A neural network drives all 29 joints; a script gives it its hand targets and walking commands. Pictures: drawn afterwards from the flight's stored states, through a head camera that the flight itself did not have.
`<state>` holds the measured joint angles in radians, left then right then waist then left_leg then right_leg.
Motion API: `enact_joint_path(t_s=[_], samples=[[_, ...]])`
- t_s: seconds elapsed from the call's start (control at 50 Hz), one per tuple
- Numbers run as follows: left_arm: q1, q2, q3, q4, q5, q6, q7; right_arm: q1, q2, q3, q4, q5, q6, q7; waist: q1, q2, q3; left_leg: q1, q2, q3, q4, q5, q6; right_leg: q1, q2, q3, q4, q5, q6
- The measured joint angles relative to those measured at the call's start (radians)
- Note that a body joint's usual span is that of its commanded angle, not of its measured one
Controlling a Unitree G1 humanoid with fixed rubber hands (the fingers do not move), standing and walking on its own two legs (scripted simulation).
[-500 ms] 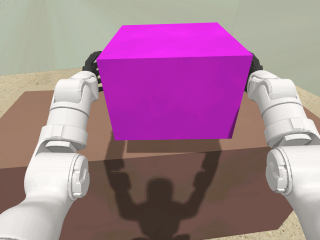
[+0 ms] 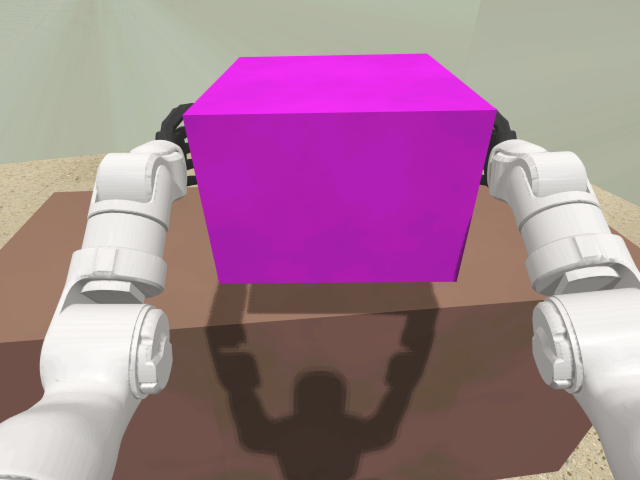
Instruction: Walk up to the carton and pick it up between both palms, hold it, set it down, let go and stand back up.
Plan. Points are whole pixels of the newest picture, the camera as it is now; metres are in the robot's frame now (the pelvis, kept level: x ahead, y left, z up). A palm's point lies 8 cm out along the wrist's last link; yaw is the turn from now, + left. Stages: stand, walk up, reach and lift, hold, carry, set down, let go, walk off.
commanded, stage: hold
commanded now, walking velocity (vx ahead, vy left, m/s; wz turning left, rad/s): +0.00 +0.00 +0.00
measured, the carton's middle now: (334, 155) +0.47 -0.01 +0.27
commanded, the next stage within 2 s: none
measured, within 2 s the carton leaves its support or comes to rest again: neither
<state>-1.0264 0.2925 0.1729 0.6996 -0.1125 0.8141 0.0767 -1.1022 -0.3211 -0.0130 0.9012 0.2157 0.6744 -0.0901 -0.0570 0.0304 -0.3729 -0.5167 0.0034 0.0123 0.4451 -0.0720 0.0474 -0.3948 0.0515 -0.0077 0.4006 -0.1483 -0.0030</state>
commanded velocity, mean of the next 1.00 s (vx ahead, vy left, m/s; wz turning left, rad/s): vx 0.00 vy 0.00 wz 0.00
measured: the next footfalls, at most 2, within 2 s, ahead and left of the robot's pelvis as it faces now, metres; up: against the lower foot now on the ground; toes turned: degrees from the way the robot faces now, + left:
none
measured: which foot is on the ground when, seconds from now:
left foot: down 0.00-1.00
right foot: down 0.00-1.00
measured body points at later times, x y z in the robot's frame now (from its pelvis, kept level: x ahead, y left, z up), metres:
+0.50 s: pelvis +0.00 +0.00 +0.00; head -0.09 +0.01 +0.44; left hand +0.40 +0.18 +0.30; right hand +0.39 -0.20 +0.30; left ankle +0.09 +0.08 -0.74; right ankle +0.03 -0.12 -0.74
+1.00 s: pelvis +0.00 +0.00 +0.00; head -0.09 +0.02 +0.44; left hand +0.40 +0.19 +0.30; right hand +0.39 -0.20 +0.30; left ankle +0.09 +0.08 -0.74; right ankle +0.03 -0.12 -0.74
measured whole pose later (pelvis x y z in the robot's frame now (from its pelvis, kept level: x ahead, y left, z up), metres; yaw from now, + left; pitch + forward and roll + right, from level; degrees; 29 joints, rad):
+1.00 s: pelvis +0.00 +0.00 +0.00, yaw +0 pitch +8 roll -3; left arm -1.04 0.30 0.18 0.70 -0.11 0.83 0.07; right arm -1.12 -0.32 -0.01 0.91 0.22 0.71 -0.09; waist -0.06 0.03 -0.38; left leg -0.52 0.00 0.01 0.44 -0.07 0.05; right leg -0.39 0.05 -0.01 0.40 -0.15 0.00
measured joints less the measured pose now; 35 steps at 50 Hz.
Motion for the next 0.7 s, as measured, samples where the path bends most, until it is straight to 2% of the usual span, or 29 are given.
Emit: enact_joint_path(t_s=[0.7], samples=[[-0.008,0.001,0.007,0.0,0.0,0.014,-0.002,-0.013,-0.003,0.0,0.004,0.0,0.026,0.004,0.0,0.008,-0.011,0.001,0.0,0.0,0.0,0.0,0.001,0.0,0.0,0.0,0.0,-0.001,0.0]])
